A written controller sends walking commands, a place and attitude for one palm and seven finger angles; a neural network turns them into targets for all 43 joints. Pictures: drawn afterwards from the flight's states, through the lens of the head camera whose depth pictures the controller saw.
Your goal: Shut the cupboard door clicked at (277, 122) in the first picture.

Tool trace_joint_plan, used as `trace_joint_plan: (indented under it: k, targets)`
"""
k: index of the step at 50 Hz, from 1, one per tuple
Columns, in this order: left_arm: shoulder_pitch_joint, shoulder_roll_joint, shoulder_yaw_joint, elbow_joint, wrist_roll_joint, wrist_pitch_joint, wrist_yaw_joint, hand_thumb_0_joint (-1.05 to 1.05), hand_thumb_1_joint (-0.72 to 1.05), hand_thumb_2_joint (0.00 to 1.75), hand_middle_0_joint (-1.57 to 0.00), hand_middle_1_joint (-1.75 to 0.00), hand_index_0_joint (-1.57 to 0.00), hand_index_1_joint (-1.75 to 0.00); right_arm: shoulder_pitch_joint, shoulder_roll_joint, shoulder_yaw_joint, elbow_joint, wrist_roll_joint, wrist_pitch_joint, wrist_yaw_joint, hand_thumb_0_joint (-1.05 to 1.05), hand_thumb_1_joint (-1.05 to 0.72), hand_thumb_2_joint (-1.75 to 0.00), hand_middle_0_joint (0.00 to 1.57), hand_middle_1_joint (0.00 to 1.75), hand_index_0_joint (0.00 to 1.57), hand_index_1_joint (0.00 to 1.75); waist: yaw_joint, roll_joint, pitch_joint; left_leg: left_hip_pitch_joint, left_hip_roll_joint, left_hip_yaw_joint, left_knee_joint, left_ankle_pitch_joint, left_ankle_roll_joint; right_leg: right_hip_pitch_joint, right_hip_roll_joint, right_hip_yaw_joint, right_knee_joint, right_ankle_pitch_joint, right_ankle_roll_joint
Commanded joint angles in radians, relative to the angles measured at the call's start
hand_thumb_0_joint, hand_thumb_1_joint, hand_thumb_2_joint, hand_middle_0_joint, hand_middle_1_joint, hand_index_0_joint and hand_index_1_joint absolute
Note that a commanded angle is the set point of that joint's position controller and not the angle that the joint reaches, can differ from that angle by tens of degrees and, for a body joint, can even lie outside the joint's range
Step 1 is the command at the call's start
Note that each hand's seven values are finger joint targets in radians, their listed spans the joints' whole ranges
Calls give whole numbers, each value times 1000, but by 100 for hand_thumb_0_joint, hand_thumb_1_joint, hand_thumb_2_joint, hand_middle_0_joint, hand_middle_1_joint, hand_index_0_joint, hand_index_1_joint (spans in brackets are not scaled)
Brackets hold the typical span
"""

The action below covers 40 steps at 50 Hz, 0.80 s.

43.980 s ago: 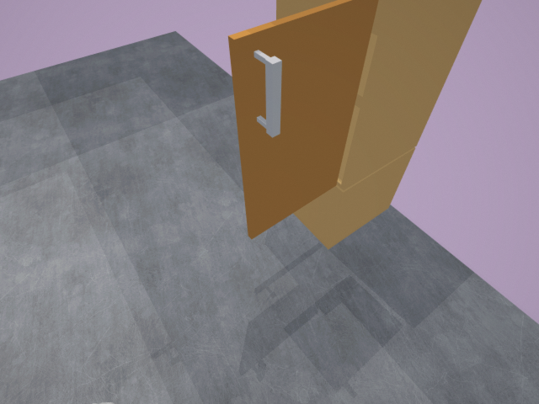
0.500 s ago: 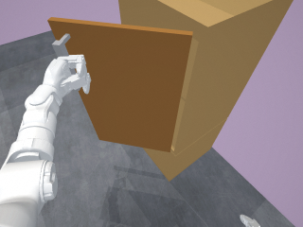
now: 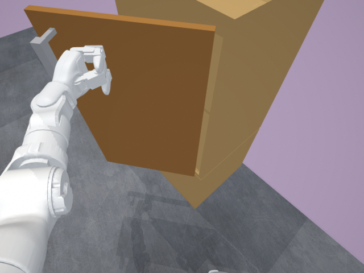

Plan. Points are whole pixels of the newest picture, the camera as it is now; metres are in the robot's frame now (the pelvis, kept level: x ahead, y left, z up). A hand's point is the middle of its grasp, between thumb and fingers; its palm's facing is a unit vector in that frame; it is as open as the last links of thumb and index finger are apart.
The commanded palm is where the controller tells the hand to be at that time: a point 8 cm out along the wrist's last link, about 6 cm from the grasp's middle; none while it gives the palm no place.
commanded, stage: push the door shut along its arc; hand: left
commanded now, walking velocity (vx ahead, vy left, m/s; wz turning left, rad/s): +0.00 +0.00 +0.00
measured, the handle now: (61, 68) +0.53 +0.22 +0.16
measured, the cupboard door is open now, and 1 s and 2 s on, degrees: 37 19 19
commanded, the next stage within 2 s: pull the fist back off the door in 0.46 s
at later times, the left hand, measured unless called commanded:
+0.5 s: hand (120, 64) +0.52 +0.09 +0.17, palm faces -0.36 -0.93 -0.02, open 3.5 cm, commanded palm +0.54 +0.13 +0.16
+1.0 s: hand (129, 63) +0.53 +0.08 +0.16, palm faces +0.09 -0.99 +0.05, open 3.1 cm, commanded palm +0.48 +0.13 +0.16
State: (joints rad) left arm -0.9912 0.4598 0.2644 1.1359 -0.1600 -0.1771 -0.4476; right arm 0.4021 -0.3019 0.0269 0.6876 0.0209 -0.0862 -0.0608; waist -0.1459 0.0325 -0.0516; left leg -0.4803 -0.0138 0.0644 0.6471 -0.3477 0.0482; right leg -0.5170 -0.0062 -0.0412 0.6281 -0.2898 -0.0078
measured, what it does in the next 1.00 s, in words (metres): stands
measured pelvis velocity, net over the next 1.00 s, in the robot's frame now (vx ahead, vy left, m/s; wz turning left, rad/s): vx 0.01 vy -0.02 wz -0.03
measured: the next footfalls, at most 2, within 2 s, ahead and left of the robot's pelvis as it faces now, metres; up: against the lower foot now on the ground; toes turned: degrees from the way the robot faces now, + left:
none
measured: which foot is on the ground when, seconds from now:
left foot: down 0.00-1.00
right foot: down 0.00-1.00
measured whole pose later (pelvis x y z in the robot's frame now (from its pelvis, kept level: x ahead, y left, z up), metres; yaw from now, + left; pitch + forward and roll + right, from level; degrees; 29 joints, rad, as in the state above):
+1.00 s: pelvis +0.01 -0.02 +0.00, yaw -2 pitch +12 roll +0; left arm -1.01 0.30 0.39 1.12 -0.05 -0.19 0.04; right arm 0.45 -0.24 0.01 0.68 -0.01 -0.03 0.02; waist -0.15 0.06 -0.08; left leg -0.49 0.03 0.07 0.64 -0.36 0.02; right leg -0.53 0.04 -0.03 0.61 -0.29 -0.04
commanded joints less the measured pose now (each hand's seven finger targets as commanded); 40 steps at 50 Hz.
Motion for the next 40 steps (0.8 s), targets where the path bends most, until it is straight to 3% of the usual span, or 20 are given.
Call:
trace_joint_plan:
  k: [1,7,8,11,12,16,18,19,22,23,26,28,29,30,32,33,35,37,39,40]
  targets:
    - [-566,203,6,-191,-42,-59,-24,0,90,90,-130,-150,-130,-150,74,-175,-61,-71,3,-28,-21,0,-90,-90,20,30,20,30,-25,-22,-400,270,21,-112,-27,439,-17,91,27,5,-37,354,-18]
    - [-704,174,-48,-148,-36,-44,-38,0,90,90,-130,-150,-130,-150,79,-181,-58,-34,-3,-34,-29,0,-90,-90,20,30,20,30,-64,47,-372,270,13,-119,-8,369,-18,-2,29,9,-37,299,-19]
    - [-714,172,-53,-129,-34,-41,-41,0,90,90,-130,-150,-130,-150,86,-182,-59,-27,-3,-38,-29,0,-90,-90,20,30,20,30,-73,21,-371,259,13,-122,-5,343,-16,-10,28,11,-40,282,-18]
    - [-767,160,-64,-124,-44,-45,-42,0,90,90,-130,-150,-130,-150,94,-187,-58,-15,-8,-45,-31,0,-90,-90,20,30,20,30,-87,29,-400,256,7,-119,11,341,-11,-18,31,5,-27,283,-20]
    - [-769,198,-36,-119,-36,-45,-44,0,90,90,-130,-150,-130,-150,92,-190,-61,-12,-10,-46,-30,0,-90,-90,20,30,20,30,-80,41,-429,264,8,-124,18,347,-14,-16,31,11,-22,290,-21]
    - [-819,146,-86,-69,-41,-39,-56,0,90,90,-130,-150,-130,-150,101,-193,-58,6,-10,-49,-32,0,-90,-90,20,30,20,30,-109,13,-415,228,7,-126,36,324,-8,-47,34,2,-7,277,-19]
    - [-847,144,-93,-76,-32,-36,-58,0,90,90,-130,-150,-130,-150,96,-194,-60,9,-13,-51,-27,0,-90,-90,20,30,20,30,-110,43,-444,239,6,-129,46,321,-12,-67,33,7,-3,272,-17]
    - [-855,185,-64,-77,-29,-37,-56,0,90,90,-130,-150,-130,-150,103,-199,-62,12,-14,-51,-27,0,-90,-90,20,30,20,30,-106,46,-459,238,6,-129,53,327,-11,-61,33,10,-1,279,-19]
    - [-882,180,-72,-72,-23,-36,-58,0,90,90,-130,-150,-130,-150,107,-198,-61,17,-16,-47,-24,0,-90,-90,20,30,20,30,-109,74,-496,246,3,-128,71,359,-11,-68,37,7,17,302,-21]
    - [-887,195,-62,-62,-18,-34,-59,0,90,90,-130,-150,-130,-150,113,-199,-63,19,-17,-46,-23,0,-90,-90,20,30,20,30,-110,73,-494,240,5,-130,76,361,-12,-72,37,6,20,305,-21]
    - [-911,142,-98,-62,-24,-33,-61,0,90,90,-130,-150,-130,-150,120,-196,-63,26,-16,-45,-24,0,-90,-90,20,30,20,30,-125,82,-486,250,5,-126,88,381,-8,-105,42,-5,29,308,-23]
    - [-916,177,-80,-31,-12,-24,-62,0,90,90,-130,-150,-130,-150,126,-201,-64,31,-18,-40,-22,0,-90,-90,20,30,20,30,-128,55,-480,222,5,-132,90,355,-10,-103,43,1,26,298,-20]
    - [-927,249,182,-24,-83,10,148,0,90,90,-130,-150,-130,-150,161,-152,-48,0,-7,-42,-9,0,-90,-90,20,30,20,30,-73,93,-482,113,20,-130,77,331,-21,-17,33,23,-8,288,-13]
    - [-869,170,109,-1,-52,31,246,0,90,90,-130,-150,-130,-150,164,-143,-44,-10,-14,-42,15,0,-90,-90,20,30,20,30,-77,66,-479,80,15,-123,51,300,-27,24,33,20,-6,283,-5]
    - [-801,125,125,-16,-33,26,363,0,90,90,-130,-150,-130,-150,185,-137,-56,-19,-29,-40,40,0,-90,-90,20,30,20,30,-70,-6,-496,63,16,-113,49,340,-25,59,34,11,2,336,3]
    - [-761,135,151,-53,-2,13,432,0,90,90,-130,-150,-130,-150,196,-133,-60,-28,-41,-35,56,0,-90,-90,20,30,20,30,-44,8,-521,63,11,-104,51,376,-27,91,34,13,10,376,1]
    - [-707,88,107,-181,97,-50,556,0,90,90,-130,-150,-130,-150,201,-116,-66,-48,-64,-29,90,0,-90,-90,20,30,20,30,-20,75,-584,121,12,-89,72,469,-30,84,34,9,33,433,-1]
    - [-643,72,62,-228,179,-108,598,0,90,90,-130,-150,-130,-150,222,-118,-77,-44,-73,-20,114,0,-90,-90,20,30,20,30,-15,81,-607,180,18,-95,81,543,-31,68,42,7,45,456,-3]
    - [-635,54,29,-238,188,-117,579,0,90,90,-130,-150,-130,-150,216,-122,-87,-46,-65,-2,119,0,-90,-90,20,30,20,30,-25,39,-592,183,18,-84,57,508,-27,118,45,15,24,471,-3]
    - [-619,57,38,-223,172,-105,556,0,90,90,-130,-150,-130,-150,214,-127,-93,-49,-56,6,114,0,-90,-90,20,30,20,30,-25,-18,-591,169,14,-77,44,478,-22,161,47,18,12,482,-2]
